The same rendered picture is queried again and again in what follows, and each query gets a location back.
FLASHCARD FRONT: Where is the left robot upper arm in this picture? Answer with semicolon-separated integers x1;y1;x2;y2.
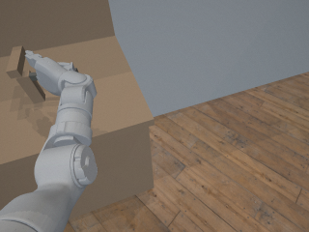
0;143;98;232

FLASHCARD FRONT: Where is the tap lever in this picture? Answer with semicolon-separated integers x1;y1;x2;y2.
29;68;78;81

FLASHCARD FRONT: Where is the robot left forearm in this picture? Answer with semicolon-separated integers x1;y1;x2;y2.
34;71;97;182

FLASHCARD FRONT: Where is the robot left hand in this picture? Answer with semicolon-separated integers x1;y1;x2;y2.
25;50;76;97

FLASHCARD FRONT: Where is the counter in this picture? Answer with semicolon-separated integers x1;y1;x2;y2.
0;0;155;219

